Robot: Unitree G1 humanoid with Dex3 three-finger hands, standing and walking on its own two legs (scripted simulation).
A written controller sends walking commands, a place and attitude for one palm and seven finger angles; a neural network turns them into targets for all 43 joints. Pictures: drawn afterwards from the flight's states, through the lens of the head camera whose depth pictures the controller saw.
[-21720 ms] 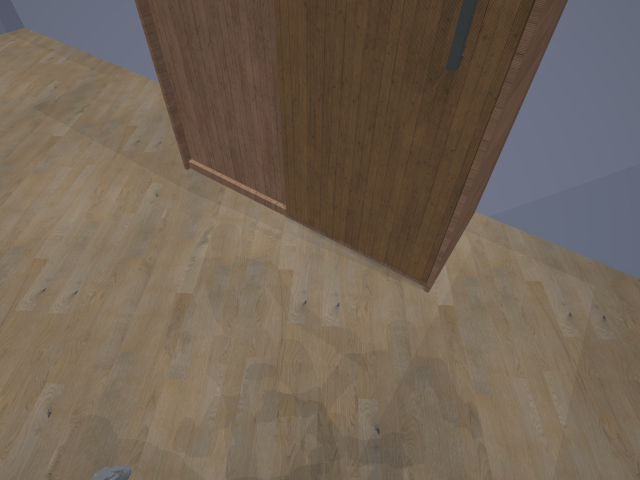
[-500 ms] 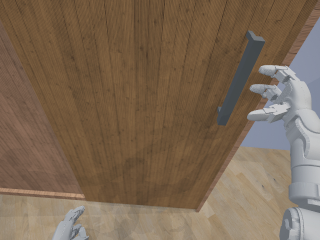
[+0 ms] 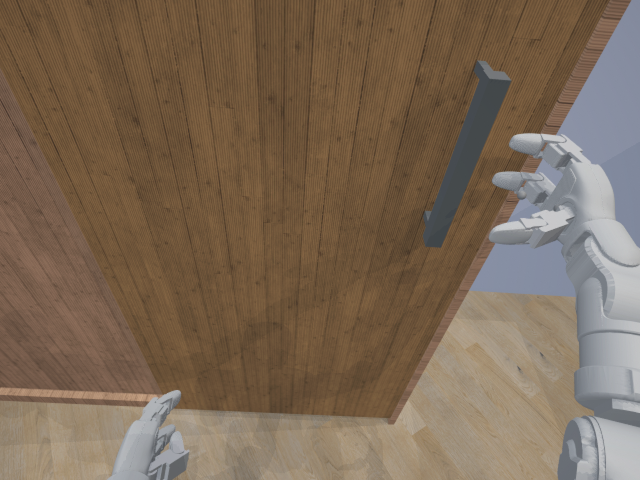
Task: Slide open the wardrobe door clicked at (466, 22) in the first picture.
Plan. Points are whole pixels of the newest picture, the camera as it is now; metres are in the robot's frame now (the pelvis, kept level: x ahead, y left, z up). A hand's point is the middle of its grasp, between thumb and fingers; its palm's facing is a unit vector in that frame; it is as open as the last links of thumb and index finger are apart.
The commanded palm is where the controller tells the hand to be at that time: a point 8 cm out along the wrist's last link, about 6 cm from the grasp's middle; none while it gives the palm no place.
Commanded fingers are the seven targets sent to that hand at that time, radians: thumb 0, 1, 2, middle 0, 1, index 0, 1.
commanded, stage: move the hooked fingers beside the handle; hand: right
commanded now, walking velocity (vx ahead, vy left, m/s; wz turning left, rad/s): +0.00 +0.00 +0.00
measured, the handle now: (454, 163) +0.46 -0.13 +0.21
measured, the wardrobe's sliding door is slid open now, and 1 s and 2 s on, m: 0.00 0.00 0.00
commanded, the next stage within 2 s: feel for the door with the fingertips in 0.14 s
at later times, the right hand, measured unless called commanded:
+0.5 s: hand (500, 194) +0.39 -0.17 +0.22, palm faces -0.02 +1.00 -0.01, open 14.0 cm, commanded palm +0.36 -0.21 +0.22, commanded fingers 0.00 0.50 -0.30 0.30 1.20 0.30 1.20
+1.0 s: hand (492, 185) +0.40 -0.16 +0.22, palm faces +0.00 +1.00 +0.00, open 14.0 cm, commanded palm +0.38 -0.21 +0.22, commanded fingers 0.00 0.50 -0.30 0.30 1.20 0.30 1.20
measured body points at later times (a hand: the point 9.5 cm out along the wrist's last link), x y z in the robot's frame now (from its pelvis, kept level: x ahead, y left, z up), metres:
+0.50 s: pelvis +0.00 +0.00 +0.00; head -0.02 +0.02 +0.45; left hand +0.16 +0.24 -0.09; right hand +0.39 -0.22 +0.22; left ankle -0.01 +0.10 -0.74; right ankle -0.01 -0.12 -0.74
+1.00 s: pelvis +0.00 +0.00 +0.00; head -0.02 +0.02 +0.45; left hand +0.16 +0.25 -0.10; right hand +0.40 -0.21 +0.22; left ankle -0.01 +0.10 -0.74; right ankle -0.01 -0.12 -0.74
